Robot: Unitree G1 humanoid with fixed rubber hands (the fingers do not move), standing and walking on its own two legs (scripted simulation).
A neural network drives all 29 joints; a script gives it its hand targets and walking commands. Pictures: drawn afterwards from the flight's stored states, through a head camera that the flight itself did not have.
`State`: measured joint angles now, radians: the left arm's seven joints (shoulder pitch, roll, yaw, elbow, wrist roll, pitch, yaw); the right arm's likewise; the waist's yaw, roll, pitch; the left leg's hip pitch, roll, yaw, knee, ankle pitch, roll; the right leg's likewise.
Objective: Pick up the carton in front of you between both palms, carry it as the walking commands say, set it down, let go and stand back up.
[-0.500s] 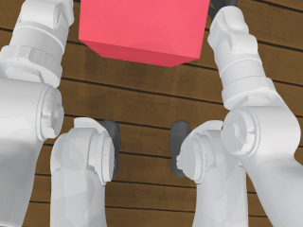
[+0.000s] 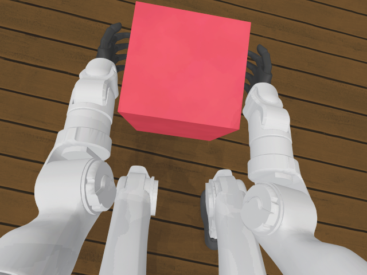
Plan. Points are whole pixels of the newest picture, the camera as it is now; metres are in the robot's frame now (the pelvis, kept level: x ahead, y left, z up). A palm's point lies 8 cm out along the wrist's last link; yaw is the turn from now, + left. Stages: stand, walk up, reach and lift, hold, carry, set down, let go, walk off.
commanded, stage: reach and lift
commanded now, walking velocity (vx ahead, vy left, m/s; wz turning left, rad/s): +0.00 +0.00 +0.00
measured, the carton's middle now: (181, 87) +0.51 +0.02 -0.14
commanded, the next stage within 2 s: none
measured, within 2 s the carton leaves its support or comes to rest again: neither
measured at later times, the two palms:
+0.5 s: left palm (78, 44) +0.47 +0.17 +0.08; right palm (305, 65) +0.47 -0.13 +0.08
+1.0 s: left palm out of the picture +0.42 +0.16 +0.23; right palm out of the picture +0.43 -0.14 +0.24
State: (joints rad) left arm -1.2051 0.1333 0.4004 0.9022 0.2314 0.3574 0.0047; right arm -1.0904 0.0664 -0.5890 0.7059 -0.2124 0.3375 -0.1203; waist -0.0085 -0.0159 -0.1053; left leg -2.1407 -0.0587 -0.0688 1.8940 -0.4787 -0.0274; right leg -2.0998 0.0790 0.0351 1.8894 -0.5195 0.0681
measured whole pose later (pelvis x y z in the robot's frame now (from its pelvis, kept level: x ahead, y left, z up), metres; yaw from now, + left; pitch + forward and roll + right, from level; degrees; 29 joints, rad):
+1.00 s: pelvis +0.08 +0.00 +0.26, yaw +2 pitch +19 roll +0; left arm -0.45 -0.11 0.33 0.55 0.23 0.38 0.02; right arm -0.43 0.16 -0.37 0.52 -0.21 0.36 -0.06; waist 0.00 -0.02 -0.18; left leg -0.92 -0.03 -0.06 0.96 -0.37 -0.01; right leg -0.90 0.04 0.07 0.97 -0.40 0.02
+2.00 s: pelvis +0.10 +0.00 +0.33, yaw +2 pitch -5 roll +0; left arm -0.30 -0.16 0.27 0.33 0.30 0.65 -0.01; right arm -0.32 0.17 -0.29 0.35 -0.31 0.62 0.01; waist 0.00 -0.01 0.02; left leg -0.14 -0.02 -0.07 0.41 -0.19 -0.01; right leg -0.12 0.02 0.08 0.42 -0.22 0.01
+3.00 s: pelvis +0.11 -0.01 +0.32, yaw -1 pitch -1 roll +0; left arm -0.26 -0.14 0.20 0.13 0.22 0.81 0.01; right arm -0.28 0.16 -0.19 0.13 -0.25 0.80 -0.02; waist 0.03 0.02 -0.10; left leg -0.24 0.01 -0.03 0.49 -0.24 -0.01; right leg -0.24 0.00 -0.02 0.53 -0.35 0.00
